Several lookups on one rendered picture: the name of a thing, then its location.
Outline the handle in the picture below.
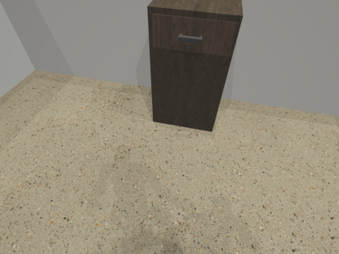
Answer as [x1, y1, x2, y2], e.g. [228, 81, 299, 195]
[177, 33, 202, 44]

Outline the cabinet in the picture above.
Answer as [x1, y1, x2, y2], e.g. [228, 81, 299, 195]
[147, 0, 243, 132]

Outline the drawer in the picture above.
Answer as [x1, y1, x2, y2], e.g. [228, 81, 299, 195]
[152, 13, 236, 55]

